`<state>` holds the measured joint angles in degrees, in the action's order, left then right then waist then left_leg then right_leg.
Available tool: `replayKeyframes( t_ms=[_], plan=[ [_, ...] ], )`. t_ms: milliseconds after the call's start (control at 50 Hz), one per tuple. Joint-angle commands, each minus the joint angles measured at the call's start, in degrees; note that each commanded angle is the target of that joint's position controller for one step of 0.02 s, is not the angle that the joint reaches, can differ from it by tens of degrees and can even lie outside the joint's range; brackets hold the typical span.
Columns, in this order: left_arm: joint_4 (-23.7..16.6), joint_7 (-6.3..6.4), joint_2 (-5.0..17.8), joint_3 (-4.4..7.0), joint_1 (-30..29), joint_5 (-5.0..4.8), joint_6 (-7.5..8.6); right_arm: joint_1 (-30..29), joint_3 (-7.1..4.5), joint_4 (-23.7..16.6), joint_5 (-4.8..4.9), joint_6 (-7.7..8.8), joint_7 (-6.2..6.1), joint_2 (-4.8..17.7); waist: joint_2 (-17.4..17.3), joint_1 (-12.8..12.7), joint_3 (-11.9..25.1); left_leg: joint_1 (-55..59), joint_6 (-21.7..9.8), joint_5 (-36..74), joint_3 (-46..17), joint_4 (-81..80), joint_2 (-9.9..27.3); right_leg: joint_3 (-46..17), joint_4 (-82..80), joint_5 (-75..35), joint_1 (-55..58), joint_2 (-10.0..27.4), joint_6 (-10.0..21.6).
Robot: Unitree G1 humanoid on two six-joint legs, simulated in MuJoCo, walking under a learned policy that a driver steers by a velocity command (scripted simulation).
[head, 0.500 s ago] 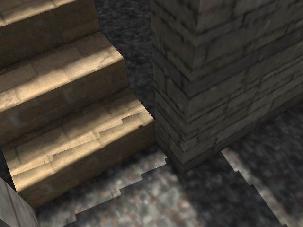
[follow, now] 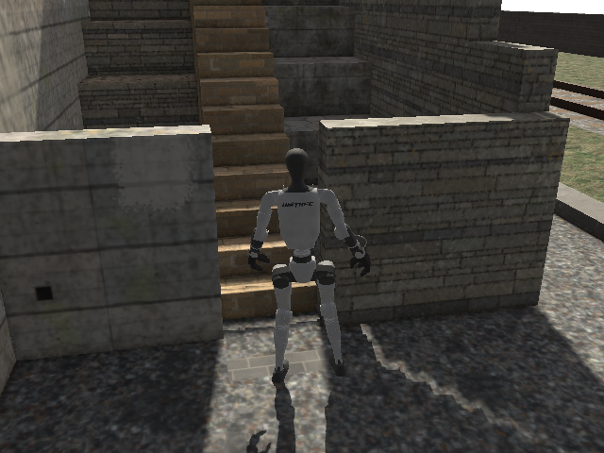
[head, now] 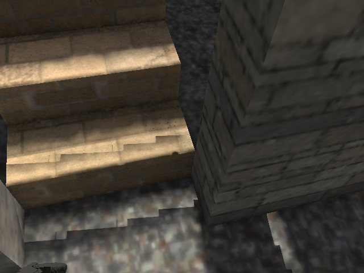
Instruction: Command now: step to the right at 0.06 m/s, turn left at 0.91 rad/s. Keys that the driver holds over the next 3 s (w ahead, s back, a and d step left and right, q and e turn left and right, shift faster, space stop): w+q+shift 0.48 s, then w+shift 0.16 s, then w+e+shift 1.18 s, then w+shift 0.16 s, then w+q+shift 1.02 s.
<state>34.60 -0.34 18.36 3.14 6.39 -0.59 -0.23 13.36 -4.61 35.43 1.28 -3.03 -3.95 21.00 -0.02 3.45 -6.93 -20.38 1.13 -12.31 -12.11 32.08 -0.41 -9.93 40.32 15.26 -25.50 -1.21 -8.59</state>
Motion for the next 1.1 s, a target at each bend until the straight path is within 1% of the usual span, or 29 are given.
replayKeyframes(
  t_ms=[20,40,60,80,100,140,180,220,280,300,340,440,540,560,580,600,620,640,700,740,820,920,980,1000,1020,1040,1060,1080,1100],
  plan=[
    [-0.05,0.29,4.88,2.62,5.66,-1.43,2.12,-5.30,-2.58,-5.57,0.36,-1.38,-0.21,8.09,-13.05,-3.44,12.65,1.69,-6.13,-2.45,-10.00,-3.14,2.95,6.89,-14.38,-5.31,13.77,-3.76,-0.45],
    [0.65,0.80,6.17,3.29,8.06,-1.05,2.62,-3.97,-1.66,-5.17,-0.21,-1.42,0.00,4.43,-11.43,-4.51,11.62,-3.17,-4.02,-9.82,-7.30,2.69,-0.92,5.14,-18.68,-5.54,17.67,0.50,1.38],
    [-0.10,1.47,9.06,3.63,9.21,0.03,2.55,1.62,-0.36,-3.87,-1.78,-1.50,0.79,-1.76,1.83,-2.58,12.15,-11.06,-1.10,-22.92,0.48,20.04,-6.72,-7.29,-20.11,-3.31,21.78,15.65,6.55],
    [-1.79,1.41,15.75,4.49,3.87,3.59,2.71,6.65,-0.74,-6.95,-1.53,-0.15,2.01,-0.98,17.93,2.92,10.93,-21.21,1.27,-26.97,-0.52,31.59,-6.55,-30.30,-24.95,-11.50,17.17,30.01,16.43],
    [-2.28,1.77,14.62,4.67,1.53,4.67,3.43,3.48,-2.36,-6.27,-0.33,0.33,2.88,5.55,17.49,1.59,9.97,-22.70,1.73,-20.00,-0.86,40.03,-0.65,-31.17,-27.70,-2.23,14.46,29.38,19.54],
    [-2.23,3.60,8.81,3.18,-1.89,2.35,2.95,0.83,-4.11,-4.06,0.41,-0.54,2.66,9.31,8.88,0.15,6.89,-23.31,2.67,-10.26,2.25,44.16,1.55,-11.75,-24.61,1.11,13.10,20.70,14.05],
    [-0.95,5.39,7.97,2.73,-0.52,1.60,3.04,-0.01,-4.00,-4.74,-0.51,-1.19,3.45,7.94,8.83,-0.82,6.79,-22.45,4.08,-4.73,4.16,46.74,2.40,-2.04,-22.58,-7.59,13.64,17.27,13.15],
    [0.74,6.20,7.32,2.22,4.20,1.69,2.36,-3.63,-3.01,-6.85,0.30,-1.10,4.56,5.34,8.33,-3.68,8.18,-24.94,4.97,-2.15,5.79,43.10,2.92,1.75,-22.19,-12.14,18.75,17.96,14.35],
    [3.81,5.34,9.39,3.29,9.86,1.08,2.04,-5.47,-2.12,-9.44,-0.11,-1.52,6.74,3.05,9.47,-5.68,8.62,-27.98,5.06,-4.06,5.69,35.52,5.14,1.77,-21.52,-15.60,26.50,21.70,17.10],
    [6.62,4.55,8.99,3.03,16.43,1.95,0.99,-7.01,-1.48,-7.22,-6.74,-3.19,9.01,2.67,6.78,-7.62,9.61,-26.20,2.97,-6.63,7.51,34.86,1.98,3.97,-18.33,-30.45,28.33,23.62,17.25],
    [8.80,4.23,11.50,4.40,19.00,2.36,0.62,-7.52,-1.04,-8.17,-5.10,-2.96,10.49,1.15,11.40,-6.87,11.33,-25.44,1.57,-7.89,8.33,34.05,3.27,7.87,-15.71,-38.70,29.62,24.72,16.37],
    [9.11,5.24,14.09,6.49,14.30,3.15,0.77,-11.53,-0.57,-8.23,-2.86,-3.04,12.17,0.60,14.36,-4.66,7.19,-16.41,0.84,-7.95,10.16,23.64,6.74,11.75,-21.69,-25.32,22.61,28.72,15.47],
    [12.40,5.87,16.41,7.43,12.05,1.63,-0.62,-8.44,-0.10,-5.10,-3.21,-2.83,10.02,-1.71,18.63,-1.72,7.20,0.69,-1.04,-13.44,19.34,4.67,2.66,18.20,-17.29,-27.31,19.98,26.09,12.26],
    [12.87,6.11,15.76,7.30,11.06,1.06,-1.12,-3.43,-0.25,-2.90,-3.81,-2.67,9.51,-1.86,16.52,1.19,8.20,7.03,-2.16,-10.60,20.93,-2.40,1.08,19.96,-11.21,-25.93,17.90,24.31,11.80],
    [13.85,6.33,11.90,6.27,12.77,0.08,-1.30,2.50,-1.17,1.74,-4.93,-1.59,9.37,0.45,6.89,3.68,10.84,18.03,-3.77,-9.76,19.89,-7.27,-2.12,23.25,0.18,-18.84,11.62,18.85,10.60],
    [7.71,8.31,4.73,3.76,11.31,-2.67,-0.34,12.91,-4.01,1.81,-0.51,-0.88,9.78,11.70,-18.89,6.56,12.33,35.85,-15.06,-12.17,-8.06,-13.91,10.03,22.79,17.19,18.50,-15.60,7.36,7.47],
    [5.19,8.15,6.92,2.74,3.40,-2.92,1.53,11.50,-3.64,2.05,-0.37,-0.09,9.60,13.04,-23.55,7.54,11.04,30.59,-23.55,-13.97,-21.93,-22.21,17.51,16.48,27.89,25.74,-25.05,2.54,7.49],
    [4.17,7.29,8.37,2.81,1.15,-3.53,2.40,9.03,-2.18,2.00,-0.17,0.73,8.65,9.56,-22.75,5.76,9.48,27.90,-23.45,-5.53,-17.41,-21.31,17.26,13.82,32.14,23.61,-24.25,4.51,8.95],
    [10.84,7.81,9.70,3.04,8.15,1.34,2.06,-3.43,-1.45,1.78,-1.15,0.94,5.72,5.89,-11.16,-2.28,9.17,19.03,-16.36,11.80,1.06,-15.90,11.47,15.44,28.79,12.25,-12.97,7.04,9.48],
    [13.37,7.63,8.73,2.69,12.49,1.01,1.69,-5.12,-0.13,1.67,-2.63,1.34,5.57,2.53,-8.82,-3.81,9.88,14.49,-16.48,15.51,6.01,-17.56,10.65,16.33,29.56,9.50,-7.52,6.07,8.75],
    [10.16,6.70,5.92,0.84,5.26,-0.58,2.59,-2.88,1.47,3.16,-3.93,1.71,4.80,-1.17,-7.32,-0.66,2.40,9.56,-13.13,4.39,11.39,-23.78,8.49,14.71,14.81,2.27,-5.13,4.84,8.60],
    [7.99,5.41,5.34,0.46,8.57,-0.91,3.45,-1.11,2.10,3.26,-4.71,1.96,4.72,-0.18,-4.21,-1.93,6.00,12.03,-9.74,38.75,15.57,-17.01,7.87,16.85,6.88,-0.78,2.75,3.67,11.55],
    [10.82,5.57,7.10,1.39,23.37,0.63,3.77,-5.46,0.92,1.09,-4.52,1.19,3.28,3.76,-2.00,-9.04,11.81,10.61,-2.87,63.83,18.42,-3.34,6.04,16.94,0.36,1.51,14.15,3.43,14.48],
    [13.70,5.93,9.74,2.84,33.18,1.10,3.61,-8.26,0.26,-0.86,-4.03,0.85,2.49,5.38,0.36,-14.63,12.37,-0.29,3.47,55.89,21.26,6.82,2.21,12.47,-10.53,-2.97,28.14,4.90,17.02],
    [12.30,7.10,19.42,6.07,32.73,1.45,3.13,-8.16,-0.63,-3.99,-2.93,0.99,1.09,8.20,25.67,-16.41,9.72,-18.87,9.56,11.94,13.99,37.75,-6.58,-25.66,-22.19,2.14,32.38,23.38,28.64],
    [8.81,9.24,16.50,4.51,27.31,3.19,4.94,-7.54,-1.35,-6.87,-0.62,1.30,1.55,11.44,27.86,-11.58,20.33,-16.40,8.48,-20.01,-6.90,54.22,-7.10,-59.98,-30.51,14.94,24.90,32.56,32.33],
    [6.60,10.55,11.95,2.58,22.04,2.89,7.18,-10.43,-1.54,-7.17,1.27,0.60,2.25,11.79,19.29,-8.84,14.75,-16.66,5.66,-18.76,-13.66,60.18,-3.48,-65.68,-30.94,19.14,13.04,34.63,29.73],
    [8.97,9.33,8.80,1.31,26.90,1.83,6.35,-17.75,1.43,-6.99,-6.62,0.87,4.78,7.63,3.02,-13.25,7.27,-11.37,2.08,-18.23,-2.00,55.45,-4.66,-24.94,-26.49,-19.49,5.50,17.24,20.50],
    [2.38,9.13,16.19,3.20,11.25,2.16,5.98,-0.18,0.72,-7.86,-4.05,1.60,5.16,1.43,10.46,2.58,7.69,-14.65,2.61,-14.86,-9.34,56.43,-6.41,-46.47,-28.61,12.47,3.77,21.07,23.49]
  ],
)
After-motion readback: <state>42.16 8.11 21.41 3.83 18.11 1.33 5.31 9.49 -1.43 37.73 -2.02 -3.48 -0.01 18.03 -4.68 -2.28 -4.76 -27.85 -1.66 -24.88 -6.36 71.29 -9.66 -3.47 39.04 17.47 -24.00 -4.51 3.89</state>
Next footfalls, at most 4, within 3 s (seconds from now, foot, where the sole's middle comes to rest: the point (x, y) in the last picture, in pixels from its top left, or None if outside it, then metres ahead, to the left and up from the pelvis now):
0.06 right None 0.11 -0.20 -0.77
0.58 left None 0.01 0.19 -0.77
1.00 right None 0.16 0.18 -0.77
1.28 left None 0.01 0.49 -0.77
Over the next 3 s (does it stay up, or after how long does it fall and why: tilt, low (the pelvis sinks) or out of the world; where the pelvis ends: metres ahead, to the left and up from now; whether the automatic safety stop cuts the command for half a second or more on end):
stays up -0.01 -0.07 0.00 its command is cut before an obstacle from the start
